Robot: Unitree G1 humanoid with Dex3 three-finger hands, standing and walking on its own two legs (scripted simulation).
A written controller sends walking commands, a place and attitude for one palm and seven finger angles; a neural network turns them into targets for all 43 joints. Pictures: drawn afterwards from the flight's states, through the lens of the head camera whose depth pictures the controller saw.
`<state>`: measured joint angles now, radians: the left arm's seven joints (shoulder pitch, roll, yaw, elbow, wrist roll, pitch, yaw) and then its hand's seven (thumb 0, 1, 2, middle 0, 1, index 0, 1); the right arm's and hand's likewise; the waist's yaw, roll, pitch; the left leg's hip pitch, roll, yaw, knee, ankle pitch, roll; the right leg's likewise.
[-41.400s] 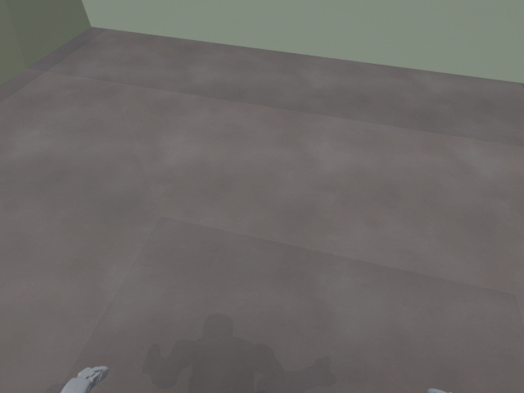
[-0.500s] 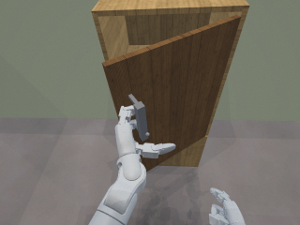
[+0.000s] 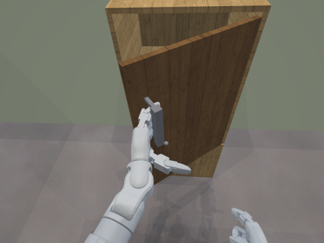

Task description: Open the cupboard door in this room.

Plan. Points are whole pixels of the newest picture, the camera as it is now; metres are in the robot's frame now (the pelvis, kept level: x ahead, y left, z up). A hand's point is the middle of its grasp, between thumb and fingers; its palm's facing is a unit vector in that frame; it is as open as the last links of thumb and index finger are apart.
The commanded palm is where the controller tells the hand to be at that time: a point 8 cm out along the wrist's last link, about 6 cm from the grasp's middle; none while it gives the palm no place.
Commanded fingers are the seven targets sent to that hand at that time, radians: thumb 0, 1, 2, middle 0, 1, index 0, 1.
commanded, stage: slide the hand sideways off the handle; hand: left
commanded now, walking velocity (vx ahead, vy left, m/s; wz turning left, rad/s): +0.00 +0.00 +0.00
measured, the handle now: (154, 122) +0.39 +0.05 +0.09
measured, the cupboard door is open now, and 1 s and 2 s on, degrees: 36 38 38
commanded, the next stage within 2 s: draw the hand back to the body in 1.08 s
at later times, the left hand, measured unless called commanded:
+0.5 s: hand (160, 154) +0.29 +0.03 +0.10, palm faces -0.10 -0.99 +0.03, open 16.2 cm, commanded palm +0.26 +0.09 +0.09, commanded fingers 0.00 -0.50 0.30 -0.15 -0.30 -0.15 -0.30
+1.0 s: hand (135, 170) +0.25 +0.08 +0.10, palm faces -0.03 -1.00 +0.00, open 16.3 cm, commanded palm +0.22 +0.13 +0.09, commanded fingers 0.00 -0.50 0.30 -0.15 -0.30 -0.15 -0.30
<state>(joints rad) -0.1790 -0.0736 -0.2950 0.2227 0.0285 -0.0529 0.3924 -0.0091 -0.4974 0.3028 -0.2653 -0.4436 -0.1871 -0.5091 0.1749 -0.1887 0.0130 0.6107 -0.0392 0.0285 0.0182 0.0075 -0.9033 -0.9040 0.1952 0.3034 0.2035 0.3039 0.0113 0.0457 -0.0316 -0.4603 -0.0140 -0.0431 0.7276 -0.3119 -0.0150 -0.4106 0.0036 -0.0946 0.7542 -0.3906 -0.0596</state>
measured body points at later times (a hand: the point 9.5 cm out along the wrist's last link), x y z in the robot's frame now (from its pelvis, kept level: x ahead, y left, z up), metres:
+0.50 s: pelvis +0.01 +0.02 +0.01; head +0.01 +0.00 +0.46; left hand +0.29 +0.08 +0.10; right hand +0.17 -0.20 -0.08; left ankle +0.04 +0.13 -0.71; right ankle +0.00 -0.08 -0.71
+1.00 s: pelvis +0.03 +0.01 +0.00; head +0.03 -0.01 +0.45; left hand +0.25 +0.13 +0.10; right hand +0.21 -0.19 -0.08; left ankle +0.04 +0.13 -0.71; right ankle +0.00 -0.08 -0.71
